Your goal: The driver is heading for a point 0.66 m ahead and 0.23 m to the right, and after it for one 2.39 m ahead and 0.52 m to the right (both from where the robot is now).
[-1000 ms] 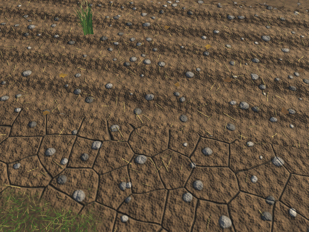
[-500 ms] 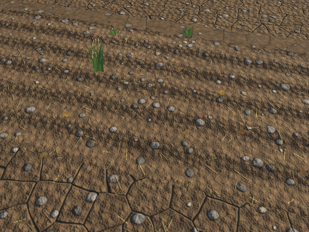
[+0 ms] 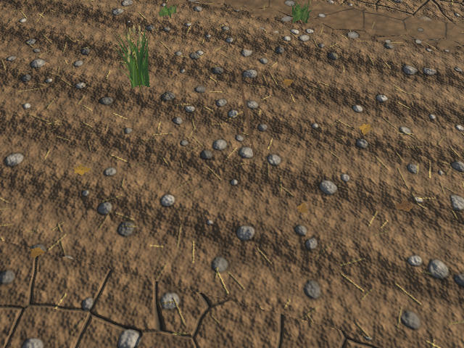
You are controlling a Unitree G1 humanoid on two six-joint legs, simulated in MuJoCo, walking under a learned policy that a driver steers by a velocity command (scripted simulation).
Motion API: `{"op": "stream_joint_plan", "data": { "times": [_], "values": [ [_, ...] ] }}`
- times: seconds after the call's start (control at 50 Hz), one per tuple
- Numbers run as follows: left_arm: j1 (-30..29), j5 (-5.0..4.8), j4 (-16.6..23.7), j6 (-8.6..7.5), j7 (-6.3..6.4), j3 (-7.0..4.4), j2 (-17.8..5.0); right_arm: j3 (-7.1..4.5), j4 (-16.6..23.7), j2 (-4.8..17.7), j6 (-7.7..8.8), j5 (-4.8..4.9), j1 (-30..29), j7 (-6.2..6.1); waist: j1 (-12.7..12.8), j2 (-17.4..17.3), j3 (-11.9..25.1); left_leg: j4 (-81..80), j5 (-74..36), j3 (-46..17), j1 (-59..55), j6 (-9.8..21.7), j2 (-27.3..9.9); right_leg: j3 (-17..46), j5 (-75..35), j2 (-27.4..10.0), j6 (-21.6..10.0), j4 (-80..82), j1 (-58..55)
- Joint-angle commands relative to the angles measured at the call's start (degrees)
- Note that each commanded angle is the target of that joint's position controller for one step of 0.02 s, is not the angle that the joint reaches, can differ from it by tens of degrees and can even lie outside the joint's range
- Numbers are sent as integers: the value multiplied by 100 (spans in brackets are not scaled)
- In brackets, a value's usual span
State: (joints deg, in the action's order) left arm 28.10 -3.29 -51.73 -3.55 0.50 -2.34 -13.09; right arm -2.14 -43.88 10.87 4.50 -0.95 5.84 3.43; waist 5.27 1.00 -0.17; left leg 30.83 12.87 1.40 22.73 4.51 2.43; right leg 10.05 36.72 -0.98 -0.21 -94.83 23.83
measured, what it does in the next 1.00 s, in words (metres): walks ahead, turning right: right foot, then left foot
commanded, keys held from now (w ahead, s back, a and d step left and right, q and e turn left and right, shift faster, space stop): w+e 0.88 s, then q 0.12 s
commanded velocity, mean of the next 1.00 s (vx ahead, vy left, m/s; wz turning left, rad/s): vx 0.49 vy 0.00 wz -0.50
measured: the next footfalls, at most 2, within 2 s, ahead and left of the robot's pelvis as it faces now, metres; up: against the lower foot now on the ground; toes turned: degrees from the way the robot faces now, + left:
right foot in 0.42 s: +0.36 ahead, -0.15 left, +0.00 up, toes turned -14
left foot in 0.88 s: +0.66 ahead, -0.07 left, +0.00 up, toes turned -35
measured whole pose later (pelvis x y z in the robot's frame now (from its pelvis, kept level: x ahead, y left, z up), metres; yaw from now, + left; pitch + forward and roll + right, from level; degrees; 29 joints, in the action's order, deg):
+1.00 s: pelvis +0.52 -0.10 +0.00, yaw -32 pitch +2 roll +1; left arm 18.5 -0.6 -41.3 -1.7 1.4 -3.4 -15.8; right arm -3.0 -41.7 14.7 6.3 -0.5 5.8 1.3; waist 1.5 1.2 -1.1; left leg 28.2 9.1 -2.3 21.1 1.4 3.2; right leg 9.3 29.3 6.1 0.3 -65.0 20.6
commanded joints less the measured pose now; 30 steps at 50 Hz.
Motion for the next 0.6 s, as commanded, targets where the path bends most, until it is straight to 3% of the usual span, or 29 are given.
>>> {"op": "stream_joint_plan", "data": {
  "times": [0.02, 0.04, 0.06, 0.08, 0.12, 0.2, 0.3, 0.34, 0.38, 0.4, 0.42, 0.44, 0.46, 0.48, 0.5, 0.52, 0.56, 0.6],
  "values": [
    [-38, 25, 669, -184, 186, -151, -731, -380, 15, 1227, 77, -66, 1092, -173, -515, -470, 1523, -886, -1753, -3602, -3075, 1467, -3091, -128, -1828, -466, 31, -289, 3091],
    [-90, 177, 598, -13, 207, -146, -503, -246, -22, 893, 149, 4, 570, -176, -137, -1, 612, -1167, -2720, -2733, -1582, 1231, -2687, -9, -2229, -620, 202, 750, 2490],
    [-195, 228, 617, 82, 190, -161, -367, -203, -103, 725, 172, 0, 428, -158, -65, -139, 233, -1290, -2514, -1937, -818, 988, -2288, 92, -2286, -765, 269, 1593, 1975],
    [-411, 210, 693, 113, 181, -177, -306, -198, -182, 724, 205, -8, 396, -190, -78, -426, 48, -1520, -2403, -1485, -434, 791, -1991, 27, -2394, -776, 311, 2084, 1650],
    [-930, 213, 970, 74, 112, -209, -337, -227, -340, 827, 236, -33, 589, -306, -210, -780, -23, -1649, -3183, -927, -597, 668, -1772, -34, -2997, -727, 282, 2945, 1654],
    [-1826, 231, 1261, 61, -79, -117, -112, -271, -531, 952, 113, 86, 1005, -476, -557, -389, -40, -1720, -3502, -143, -1466, 349, -1580, -435, -4074, -428, -63, 4639, 1670],
    [-2869, 236, 1804, 116, -310, -103, -136, -298, -717, 1157, -81, 133, 1454, -521, -862, -220, -332, -1499, -3479, 305, -2575, 192, -1737, -985, -3679, -183, -318, 5469, 1990],
    [-2869, 244, 1937, 123, -389, -150, -244, -339, -658, 1369, -146, 145, 1363, -534, -715, -386, -193, -1073, -4715, 563, -2647, 121, -1725, -1351, -3083, 82, -478, 5631, 1382],
    [-2274, 257, 1905, 147, -408, -283, -533, -405, -580, 1616, -205, 162, 1253, -578, -296, -639, 218, -14, -6172, 730, -2607, 72, -1729, -1600, -2505, 431, -713, 5710, 306],
    [-1338, 258, 1666, 157, -371, -438, -824, -409, -504, 1644, -217, 187, 1052, -588, 218, -519, 628, 1149, -6045, 851, -2103, -45, -1568, -1532, -2911, 580, -931, 6194, -1036],
    [-404, 248, 1443, 189, -239, -640, -1423, -350, -345, 1481, -149, 70, 1065, -590, 509, 250, 1153, 3091, -3724, 945, -617, -295, -1170, -150, -3613, -204, -1321, 6357, -2875],
    [-766, 204, 1652, 122, -216, -665, -1893, -108, -94, 759, 64, -30, 1558, -423, -186, 1520, 1801, 5164, 1811, 157, 1737, -566, 171, 3328, -3313, -1750, -2590, 7129, -4623],
    [-453, 271, 1654, 110, -182, -558, -1459, -240, -35, 1315, 318, 118, 1040, -284, 262, 794, 2097, 5276, 1767, -923, 2390, -427, -90, 3564, -2544, -1740, -2500, 7573, -4743],
    [-768, 307, 1655, 64, -159, -486, -1220, -258, 164, 1347, 383, 296, 562, -266, 134, 546, 1244, 4890, 1352, -842, 2623, -348, -321, 2729, -2624, -1529, -2199, 7634, -4037],
    [-1159, 268, 1689, 26, -169, -446, -1079, -238, 171, 1201, 383, 226, 444, -308, -203, -149, 601, 4206, 1015, -782, 2378, -362, -560, 2071, -3187, -1239, -1951, 7710, -3027],
    [-1495, 257, 1763, 3, -160, -399, -918, -274, 116, 1245, 319, 101, 432, -361, -397, -248, 471, 3724, 832, -712, 1907, -427, -723, 1617, -3838, -1053, -1794, 7782, -2332],
    [-1670, 271, 1832, -20, -151, -363, -857, -319, 141, 1216, 142, 26, 610, -371, -677, -81, 375, 3266, 626, -678, 1252, -578, -807, 1295, -4339, -818, -1727, 7984, -1480],
    [-1546, 239, 1760, -37, -71, -378, -934, -280, 241, 1049, 57, -1, 452, -390, -679, 33, 354, 2759, 281, -536, 1130, -755, -751, 955, -4634, -679, -1723, 8054, -1095]
  ]
}}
